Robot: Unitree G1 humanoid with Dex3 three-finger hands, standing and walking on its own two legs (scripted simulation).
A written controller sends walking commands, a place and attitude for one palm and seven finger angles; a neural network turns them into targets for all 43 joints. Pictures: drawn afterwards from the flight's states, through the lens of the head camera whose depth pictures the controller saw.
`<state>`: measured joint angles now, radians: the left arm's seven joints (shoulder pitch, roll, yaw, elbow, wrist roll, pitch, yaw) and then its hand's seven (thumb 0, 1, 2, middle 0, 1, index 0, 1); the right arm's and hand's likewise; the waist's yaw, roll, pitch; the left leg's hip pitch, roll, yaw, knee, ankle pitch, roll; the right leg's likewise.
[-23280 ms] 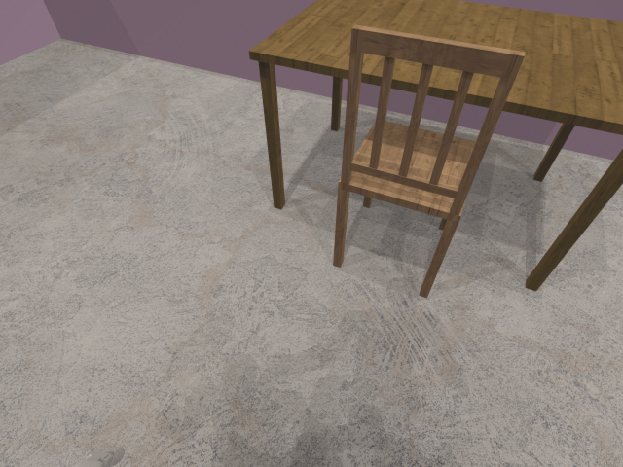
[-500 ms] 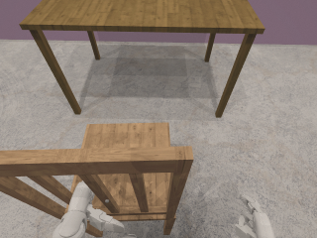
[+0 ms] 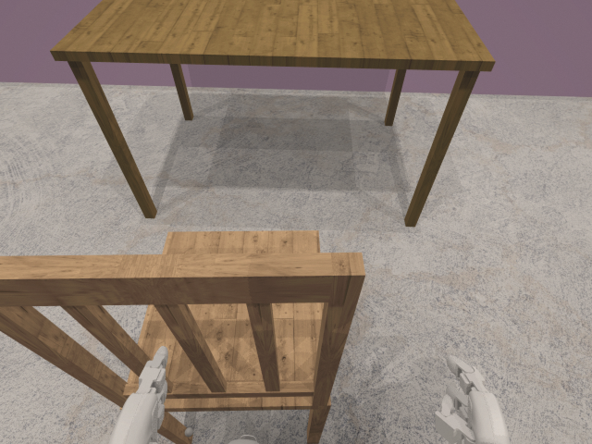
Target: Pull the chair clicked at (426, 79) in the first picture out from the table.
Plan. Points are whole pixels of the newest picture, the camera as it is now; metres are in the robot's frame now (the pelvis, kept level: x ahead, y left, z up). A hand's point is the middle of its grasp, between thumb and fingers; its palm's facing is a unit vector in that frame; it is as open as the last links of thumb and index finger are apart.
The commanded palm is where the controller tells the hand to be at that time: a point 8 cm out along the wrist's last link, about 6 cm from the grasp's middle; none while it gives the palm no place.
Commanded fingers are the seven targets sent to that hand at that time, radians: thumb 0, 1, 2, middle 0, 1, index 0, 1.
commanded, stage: draw the fingers out of the gap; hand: left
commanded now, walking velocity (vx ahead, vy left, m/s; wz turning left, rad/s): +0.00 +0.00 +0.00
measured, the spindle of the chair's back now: (199, 353) +0.25 +0.14 -0.01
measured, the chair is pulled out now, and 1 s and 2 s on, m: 0.61 0.61 0.60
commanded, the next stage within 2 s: draw the hand back to the body in 0.22 s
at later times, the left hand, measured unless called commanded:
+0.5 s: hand out of the picture +0.12 +0.15 +0.03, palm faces +0.10 -0.99 -0.03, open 17.5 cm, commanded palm +0.08 +0.21 +0.04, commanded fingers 0.00 -0.55 0.20 0.00 0.00 0.00 0.00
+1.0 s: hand (76, 438) +0.13 +0.21 +0.10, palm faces +0.18 -0.92 -0.35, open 16.4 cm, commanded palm +0.10 +0.25 +0.14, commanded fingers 0.00 -0.04 0.44 -0.07 -0.10 -0.07 -0.10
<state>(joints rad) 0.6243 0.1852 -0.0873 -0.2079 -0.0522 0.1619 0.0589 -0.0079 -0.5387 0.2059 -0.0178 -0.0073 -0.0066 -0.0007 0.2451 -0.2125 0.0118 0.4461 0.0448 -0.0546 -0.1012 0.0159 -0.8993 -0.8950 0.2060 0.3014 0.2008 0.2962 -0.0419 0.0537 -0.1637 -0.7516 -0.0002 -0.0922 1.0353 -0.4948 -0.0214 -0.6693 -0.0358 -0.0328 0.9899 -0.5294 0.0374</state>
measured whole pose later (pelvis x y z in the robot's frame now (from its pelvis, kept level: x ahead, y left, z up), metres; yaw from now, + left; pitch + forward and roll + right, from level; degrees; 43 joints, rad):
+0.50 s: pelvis -0.01 +0.00 -0.02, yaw +0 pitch +13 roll -3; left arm 0.87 0.17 -0.06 -0.40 -0.15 -0.12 -0.01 -0.01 -0.54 0.21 0.00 0.00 -0.01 0.00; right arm 0.24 -0.19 -0.03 0.45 0.06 -0.10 -0.11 0.02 -0.90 -0.90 0.21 0.30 0.20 0.30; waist 0.00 0.04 -0.19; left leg -0.84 0.00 -0.11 1.14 -0.53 -0.02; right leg -0.74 -0.03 -0.04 1.08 -0.56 0.04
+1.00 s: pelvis -0.01 +0.00 +0.02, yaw +0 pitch +5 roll -3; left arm 0.79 0.33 0.11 -0.51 -0.09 0.00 0.09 -0.01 -0.35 0.30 -0.03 -0.04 -0.05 -0.04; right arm 0.25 -0.19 0.02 0.47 0.07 -0.06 -0.15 0.02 -0.90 -0.90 0.20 0.30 0.20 0.30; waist 0.03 0.08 -0.13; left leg -0.57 0.02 -0.09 0.94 -0.45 -0.02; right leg -0.48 -0.02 -0.03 0.87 -0.47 0.04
